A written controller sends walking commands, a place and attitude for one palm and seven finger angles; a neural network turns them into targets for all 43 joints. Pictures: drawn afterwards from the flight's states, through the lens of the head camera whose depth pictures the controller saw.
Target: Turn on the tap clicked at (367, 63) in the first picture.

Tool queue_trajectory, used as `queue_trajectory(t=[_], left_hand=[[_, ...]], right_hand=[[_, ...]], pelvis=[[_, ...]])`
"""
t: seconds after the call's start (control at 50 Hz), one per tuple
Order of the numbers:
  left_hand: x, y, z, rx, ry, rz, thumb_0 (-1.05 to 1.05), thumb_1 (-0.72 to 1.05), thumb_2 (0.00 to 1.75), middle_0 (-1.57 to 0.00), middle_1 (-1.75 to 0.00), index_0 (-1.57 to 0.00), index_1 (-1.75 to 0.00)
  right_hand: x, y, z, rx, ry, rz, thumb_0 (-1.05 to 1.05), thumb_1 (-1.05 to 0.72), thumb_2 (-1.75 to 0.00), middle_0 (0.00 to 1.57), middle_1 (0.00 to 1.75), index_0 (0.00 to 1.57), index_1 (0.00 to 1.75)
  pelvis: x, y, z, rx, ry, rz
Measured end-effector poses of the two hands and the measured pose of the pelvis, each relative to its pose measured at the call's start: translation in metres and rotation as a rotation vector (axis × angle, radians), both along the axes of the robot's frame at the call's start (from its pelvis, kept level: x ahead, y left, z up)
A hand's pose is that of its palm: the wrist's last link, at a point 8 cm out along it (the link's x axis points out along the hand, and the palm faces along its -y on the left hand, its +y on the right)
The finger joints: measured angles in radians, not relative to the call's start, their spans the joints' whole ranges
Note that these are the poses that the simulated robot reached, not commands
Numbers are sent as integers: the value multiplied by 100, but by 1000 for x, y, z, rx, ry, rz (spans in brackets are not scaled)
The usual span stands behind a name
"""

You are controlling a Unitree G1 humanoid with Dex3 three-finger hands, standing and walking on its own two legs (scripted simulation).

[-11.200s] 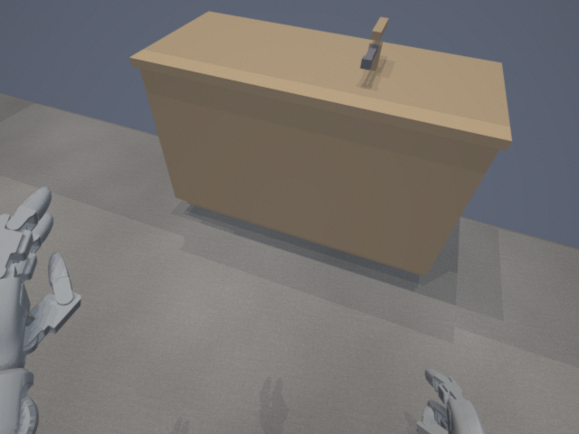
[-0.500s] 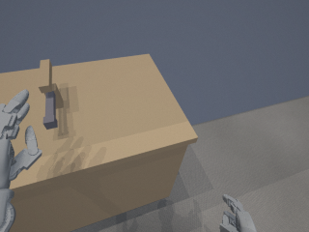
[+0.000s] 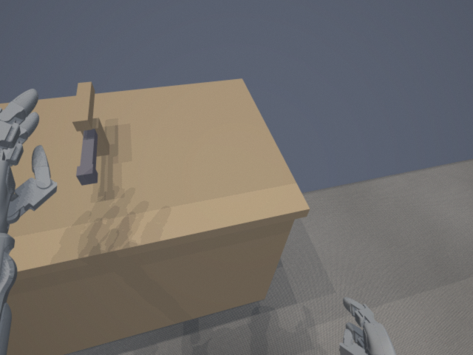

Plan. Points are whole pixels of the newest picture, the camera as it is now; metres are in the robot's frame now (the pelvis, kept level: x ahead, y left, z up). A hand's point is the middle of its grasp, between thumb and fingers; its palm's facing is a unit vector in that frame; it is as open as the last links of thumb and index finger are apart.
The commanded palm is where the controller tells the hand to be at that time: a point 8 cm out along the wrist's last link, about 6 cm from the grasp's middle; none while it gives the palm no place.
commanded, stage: turn the palm inward beside the body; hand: left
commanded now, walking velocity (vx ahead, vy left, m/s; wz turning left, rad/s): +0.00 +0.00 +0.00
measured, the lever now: (87, 174) +0.38 +0.34 +0.05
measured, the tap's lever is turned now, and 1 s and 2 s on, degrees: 0 0 0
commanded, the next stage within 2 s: none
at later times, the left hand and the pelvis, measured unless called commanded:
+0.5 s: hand (89, 236) +0.22 +0.23 +0.14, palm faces +0.44 -0.83 -0.35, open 7.4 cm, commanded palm +0.16 +0.26 +0.16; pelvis +0.00 -0.06 -0.02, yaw +2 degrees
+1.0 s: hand (94, 260) +0.19 +0.21 +0.13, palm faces +0.46 -0.85 -0.24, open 7.4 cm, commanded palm +0.14 +0.25 +0.14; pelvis +0.01 -0.04 -0.02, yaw +2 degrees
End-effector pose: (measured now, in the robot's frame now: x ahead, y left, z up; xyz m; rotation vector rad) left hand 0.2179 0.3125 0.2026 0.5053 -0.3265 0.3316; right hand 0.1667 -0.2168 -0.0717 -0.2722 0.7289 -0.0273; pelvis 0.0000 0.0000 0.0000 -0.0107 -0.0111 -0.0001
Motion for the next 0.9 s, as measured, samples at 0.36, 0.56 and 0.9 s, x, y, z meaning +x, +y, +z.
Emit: queue_trajectory(t=[0.36, 0.56, 0.9], left_hand=[[-52, -33, -43, -127, 49, 170, 2, 89, 90, -21, -31, -22, -30], [-39, -60, -48, -163, 159, 106, 2, 89, 90, -21, -30, -21, -30], [-66, -65, -61, -254, 136, 141, 2, 89, 90, -21, -30, -21, -30]], right_hand=[[15, -50, -21, 3, -41, 17, 1, -91, -90, 20, 30, 21, 30], [22, -67, -22, 45, -102, -48, 1, -91, -90, 20, 30, 21, 30], [20, -60, -22, 31, -134, -42, 2, -91, -90, 20, 30, 20, 30]], pelvis=[[-5, -44, -19, 5, 31, 38], [4, -57, -19, 19, 49, 22], [8, -46, -23, 16, 62, 33]])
